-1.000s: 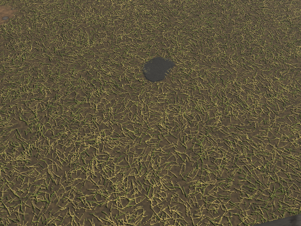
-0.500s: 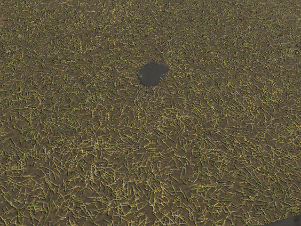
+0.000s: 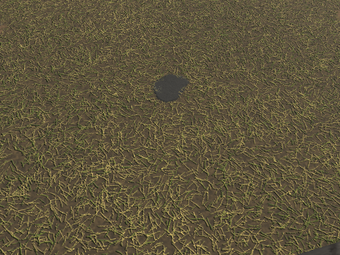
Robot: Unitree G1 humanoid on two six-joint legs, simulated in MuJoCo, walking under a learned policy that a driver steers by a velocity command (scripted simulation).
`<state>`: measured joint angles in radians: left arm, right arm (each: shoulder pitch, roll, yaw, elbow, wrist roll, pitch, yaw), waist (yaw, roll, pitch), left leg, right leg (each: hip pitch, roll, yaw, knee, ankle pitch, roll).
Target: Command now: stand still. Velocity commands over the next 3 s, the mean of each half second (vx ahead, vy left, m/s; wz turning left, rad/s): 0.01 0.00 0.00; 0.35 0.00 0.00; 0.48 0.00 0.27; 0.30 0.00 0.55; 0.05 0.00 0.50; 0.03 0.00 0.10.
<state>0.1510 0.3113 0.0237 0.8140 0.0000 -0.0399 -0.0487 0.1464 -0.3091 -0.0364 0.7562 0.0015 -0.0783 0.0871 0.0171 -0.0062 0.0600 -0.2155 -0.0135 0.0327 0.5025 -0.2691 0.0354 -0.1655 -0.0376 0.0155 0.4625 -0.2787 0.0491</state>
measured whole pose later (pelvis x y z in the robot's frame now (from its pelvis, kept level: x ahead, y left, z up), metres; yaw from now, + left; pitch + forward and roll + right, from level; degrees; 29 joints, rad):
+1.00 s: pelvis +0.16 -0.08 +0.01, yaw +0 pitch -1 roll -1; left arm 0.44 0.17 -0.03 0.94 0.08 -0.11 -0.02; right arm 0.15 -0.25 -0.02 0.88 -0.08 -0.08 0.05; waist 0.04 0.03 0.03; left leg -0.55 0.07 -0.01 0.86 -0.14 0.06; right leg 0.06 0.06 -0.03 0.19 -0.23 -0.07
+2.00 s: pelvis +0.77 +0.00 -0.15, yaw +28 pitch +2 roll -1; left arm 0.15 0.23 0.06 0.77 0.02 -0.04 0.03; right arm 0.19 -0.30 -0.08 0.77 0.02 0.05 -0.03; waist 0.00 0.02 0.05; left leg -0.59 0.02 0.00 0.98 -0.37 -0.03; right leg -0.38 -0.04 -0.10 0.45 -0.11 -0.02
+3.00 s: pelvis +0.85 +0.06 -0.15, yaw +44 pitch -1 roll +0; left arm 0.15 0.24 0.04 0.92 -0.01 -0.03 0.01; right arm 0.21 -0.25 -0.06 0.93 0.01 0.01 -0.03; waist 0.00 0.00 0.01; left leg -0.21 -0.05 -0.10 0.57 -0.39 0.04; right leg -0.21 0.02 0.01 0.54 -0.32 -0.03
